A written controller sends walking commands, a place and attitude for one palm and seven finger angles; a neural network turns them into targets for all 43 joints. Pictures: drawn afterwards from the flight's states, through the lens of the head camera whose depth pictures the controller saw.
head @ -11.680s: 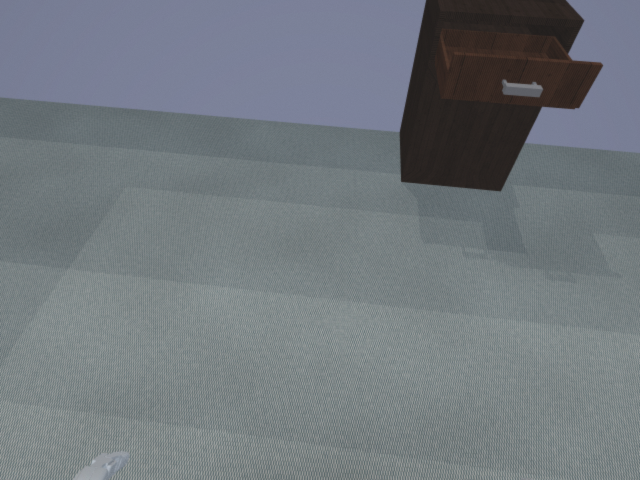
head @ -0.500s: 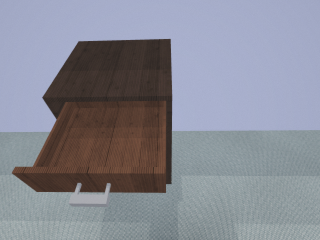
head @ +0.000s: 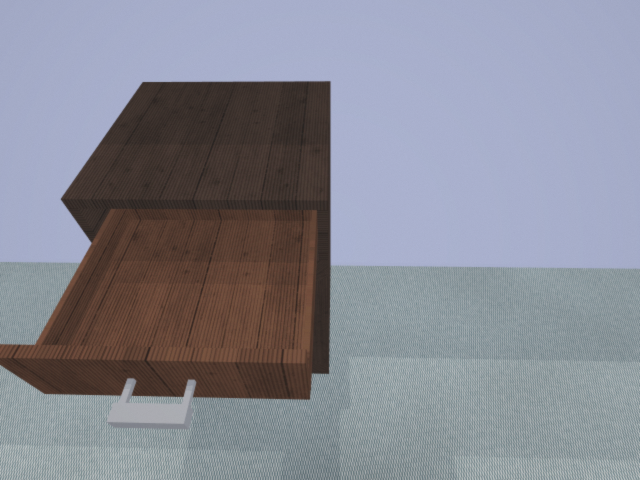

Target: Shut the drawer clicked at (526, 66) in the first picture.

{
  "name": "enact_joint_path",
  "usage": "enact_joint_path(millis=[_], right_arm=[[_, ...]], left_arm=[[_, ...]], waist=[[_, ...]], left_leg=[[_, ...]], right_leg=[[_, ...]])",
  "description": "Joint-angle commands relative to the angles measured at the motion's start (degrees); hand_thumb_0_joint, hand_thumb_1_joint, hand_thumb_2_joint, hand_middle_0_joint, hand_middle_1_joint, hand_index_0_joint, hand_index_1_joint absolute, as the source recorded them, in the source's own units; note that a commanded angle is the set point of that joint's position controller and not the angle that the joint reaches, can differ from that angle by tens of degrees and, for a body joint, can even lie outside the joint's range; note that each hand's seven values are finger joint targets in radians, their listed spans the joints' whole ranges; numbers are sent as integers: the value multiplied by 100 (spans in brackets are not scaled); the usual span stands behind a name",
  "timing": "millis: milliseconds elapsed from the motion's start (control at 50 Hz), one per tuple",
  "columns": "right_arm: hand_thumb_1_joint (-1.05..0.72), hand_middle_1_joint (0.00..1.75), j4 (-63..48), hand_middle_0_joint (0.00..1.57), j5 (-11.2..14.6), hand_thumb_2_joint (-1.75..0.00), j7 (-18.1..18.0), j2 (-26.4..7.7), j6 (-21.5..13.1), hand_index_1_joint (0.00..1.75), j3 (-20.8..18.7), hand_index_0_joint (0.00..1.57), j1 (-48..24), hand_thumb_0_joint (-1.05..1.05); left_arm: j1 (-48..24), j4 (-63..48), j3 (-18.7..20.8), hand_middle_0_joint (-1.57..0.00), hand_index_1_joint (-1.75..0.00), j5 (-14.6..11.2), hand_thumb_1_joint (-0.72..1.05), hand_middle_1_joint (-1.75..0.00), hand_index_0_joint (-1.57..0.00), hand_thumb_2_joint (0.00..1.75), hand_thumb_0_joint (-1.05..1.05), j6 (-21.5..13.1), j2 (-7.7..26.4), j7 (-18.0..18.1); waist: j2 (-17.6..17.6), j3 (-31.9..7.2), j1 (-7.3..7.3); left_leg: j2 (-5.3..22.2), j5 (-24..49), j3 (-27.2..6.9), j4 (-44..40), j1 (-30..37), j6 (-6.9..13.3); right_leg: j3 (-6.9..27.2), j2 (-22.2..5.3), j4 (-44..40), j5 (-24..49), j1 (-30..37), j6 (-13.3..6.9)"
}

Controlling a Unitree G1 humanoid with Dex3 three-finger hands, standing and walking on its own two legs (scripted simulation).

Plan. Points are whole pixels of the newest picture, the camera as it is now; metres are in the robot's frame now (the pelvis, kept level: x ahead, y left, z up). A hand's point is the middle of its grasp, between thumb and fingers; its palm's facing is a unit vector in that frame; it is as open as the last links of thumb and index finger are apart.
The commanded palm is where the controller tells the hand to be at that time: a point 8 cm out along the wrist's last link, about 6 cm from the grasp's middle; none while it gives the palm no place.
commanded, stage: shuffle to correct the standing spot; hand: left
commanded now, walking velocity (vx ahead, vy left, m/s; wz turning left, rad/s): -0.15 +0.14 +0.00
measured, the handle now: (155, 400) +0.25 +0.26 -0.10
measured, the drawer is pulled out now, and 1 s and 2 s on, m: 0.29 0.29 0.29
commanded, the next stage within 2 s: come to a stop and stand still in 0.20 s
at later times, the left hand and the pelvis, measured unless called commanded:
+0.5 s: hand out of the picture -0.02 +0.24 -0.17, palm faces +0.02 -0.96 -0.28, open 7.3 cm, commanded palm none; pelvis -0.05 +0.04 +0.00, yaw +0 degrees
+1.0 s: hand out of the picture -0.06 +0.16 -0.18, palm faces -0.04 -0.99 -0.15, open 7.3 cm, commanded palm none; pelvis -0.05 +0.00 +0.00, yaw -2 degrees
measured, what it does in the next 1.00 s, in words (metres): steps on the spot: right foot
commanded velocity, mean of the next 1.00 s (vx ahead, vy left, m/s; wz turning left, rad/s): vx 0.00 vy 0.00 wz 0.00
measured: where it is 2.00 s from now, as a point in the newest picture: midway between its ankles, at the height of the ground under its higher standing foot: outside the picture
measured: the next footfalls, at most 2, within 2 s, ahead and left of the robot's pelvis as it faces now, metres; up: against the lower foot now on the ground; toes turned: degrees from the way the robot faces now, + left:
right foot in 0.62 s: -0.06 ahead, -0.07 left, +0.00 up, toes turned -3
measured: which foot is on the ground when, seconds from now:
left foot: down 0.00-1.00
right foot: down 0.00-0.38, up 0.40-0.60, down 0.62-1.00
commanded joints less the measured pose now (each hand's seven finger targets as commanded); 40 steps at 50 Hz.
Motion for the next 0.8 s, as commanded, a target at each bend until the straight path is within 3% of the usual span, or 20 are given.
enact_joint_path(millis=[0, 100, 180, 240, 280, 300, 320, 340, 360, 400, 420, 460, 520, 560, 580, 600, 620, 660, 740, 780], right_arm=[[-90, 30, -197, 20, 43, -90, -38, -550, -59, 30, -146, 20, 365, 0], [-90, 30, -439, 20, 31, -90, -27, -619, 92, 30, -248, 20, 368, 0], [-90, 30, -614, 20, 7, -90, 11, -615, 215, 30, -325, 20, 416, 0], [-90, 30, -670, 20, -9, -90, 44, -628, 247, 30, -366, 20, 493, 0], [-90, 30, -674, 20, -12, -90, 70, -638, 222, 30, -383, 20, 613, 0], [-90, 30, -676, 20, -14, -90, 74, -645, 191, 30, -385, 20, 620, 0], [-90, 30, -699, 20, -36, -90, 81, -753, 144, 30, -384, 20, 628, 0], [-90, 30, -756, 20, -45, -90, 86, -829, 106, 30, -368, 20, 443, 0], [-90, 30, -818, 20, -28, -90, 83, -854, 90, 30, -362, 20, 148, 0], [-90, 30, -893, 20, -25, -90, 76, -801, 52, 30, -297, 20, -298, 0], [-90, 30, -859, 20, -38, -90, 71, -850, 52, 30, -288, 20, -378, 0], [-90, 30, -729, 20, -47, -90, 68, -857, 25, 30, -287, 20, -194, 0], [-90, 30, -490, 20, -59, -90, 46, -840, 18, 30, -293, 20, 203, 0], [-90, 30, -397, 20, -34, -90, 29, -789, 18, 30, -287, 20, 318, 0], [-90, 30, -369, 20, 1, -90, 25, -652, 2, 30, -268, 20, 330, 0], [-90, 30, -325, 20, 29, -90, 23, -471, -28, 30, -239, 20, 348, 0], [-90, 30, -327, 20, 28, -90, 23, -417, -74, 30, -201, 20, 319, 0], [-90, 30, -217, 20, 28, -90, 16, -420, -64, 30, -172, 20, 328, 0], [-90, 30, -1, 20, 49, -90, -3, -397, -109, 30, -127, 20, 352, 0], [-90, 30, 86, 20, 56, -90, -23, -347, -111, 30, -103, 20, 365, 0]], left_arm=[[240, -295, 173, -20, -30, 10, 90, -30, -20, 90, 0, -45, 845, 49], [282, -450, 295, -20, -30, 35, 90, -30, -20, 90, 0, 24, 1086, 95], [244, -564, 418, -20, -30, 68, 90, -30, -20, 90, 0, 100, 1331, 102], [71, -716, 484, -20, -30, 96, 90, -30, -20, 90, 0, 169, 1405, 99], [-86, -817, 494, -20, -30, 99, 90, -30, -20, 90, 0, 200, 1382, 85], [-153, -872, 459, -20, -30, 91, 90, -30, -20, 90, 0, 225, 1246, 72], [-200, -930, 397, -20, -30, 87, 90, -30, -20, 90, 0, 244, 1043, 51], [-100, -892, 335, -20, -30, 74, 90, -30, -20, 90, 0, 253, 774, 38], [79, -771, 289, -20, -30, 89, 90, -30, -20, 90, 0, 275, 649, 35], [478, -569, 239, -20, -30, 116, 90, -30, -20, 90, 0, 287, 606, -11], [609, -481, 227, -20, -30, 123, 90, -30, -20, 90, 0, 285, 542, -32], [635, -443, 170, -20, -30, 147, 90, -30, -20, 90, 0, 221, 505, -65], [487, -449, 120, -20, -30, 135, 90, -30, -20, 90, 0, 139, 467, -90], [740, -340, 89, -20, -30, 110, 90, -30, -20, 90, 0, 68, 429, -73], [836, -267, 85, -20, -30, 105, 90, -30, -20, 90, 0, 16, 470, -43], [819, -222, 81, -20, -30, 94, 90, -30, -20, 90, 0, -7, 589, -14], [866, -203, 68, -20, -30, 86, 90, -30, -20, 90, 0, -30, 619, -3], [700, -168, 43, -20, -30, 62, 90, -30, -20, 90, 0, -67, 582, -1], [830, -84, 15, -20, -30, 32, 90, -30, -20, 90, 0, -70, 487, 13], [930, -12, 14, -20, -30, 20, 90, -30, -20, 90, 0, -75, 466, 26]], waist=[[-84, -46, 63], [-296, -221, 96], [-978, -216, 97], [-1060, -55, 76], [-820, -119, 3], [-354, -94, -10], [280, -46, -37], [834, -12, 33], [1085, 104, 124], [727, 84, 377], [563, 22, 408], [297, 137, 294], [248, 376, 83], [9, 307, 123], [-305, 262, 89], [-605, 195, 37], [-656, 31, 27], [-1108, -91, -39], [-214, 81, 29], [-26, 101, 67]], left_leg=[[400, 1525, -310, -172, -58, 205], [299, 1156, -190, 212, -377, 129], [23, -62, -46, 740, -805, 33], [21, -334, -114, 729, -800, 57], [83, -63, -132, 356, -505, 118], [229, 149, -250, -22, -243, 208], [596, 192, -648, -382, -253, 381], [1034, -347, -1124, -957, -576, 624], [1304, -1175, -1443, -1517, -1285, 839], [1265, -1456, -1420, -1680, -1770, 951], [1225, -1478, -1311, -1577, -1654, 951], [1220, -1465, -1217, -1446, -1163, 982], [1250, -1107, -1193, -1193, -655, 991], [1062, -440, -1001, -621, -516, 844], [793, 96, -692, -204, -521, 668], [556, 579, -404, 101, -578, 524], [426, 799, -206, 220, -418, 440], [402, 641, -131, 158, -97, 325], [512, 1289, -187, 13, 122, 364], [529, 1356, -187, -19, 110, 357]], right_leg=[[664, -793, -301, 2317, 58, -188], [959, -1088, -179, 2623, 190, -333], [1608, -1635, -639, 1931, 97, -637], [1730, -1778, -775, 1153, -368, -728], [1405, -1552, -567, 811, -635, -581], [1015, -1200, -350, 486, -917, -417], [478, -685, 71, -259, -1162, -197], [-134, -275, 620, -866, -1129, 22], [-302, -194, 1412, -1077, -757, 107], [-153, -277, 2162, -1001, -387, 94], [-196, -288, 2253, -970, -424, 106], [-341, -353, 1887, -1113, -721, 89], [-449, -404, 804, -1283, -834, 62], [-319, -413, -546, -494, -395, 29], [28, -560, -869, 13, -202, -40], [356, -769, -878, 660, -64, -127], [415, -955, -742, 1369, -16, -184], [351, -871, -744, 1131, -149, -199], [236, -766, -701, 1341, -214, -157], [219, -773, -743, 1353, -119, -154]])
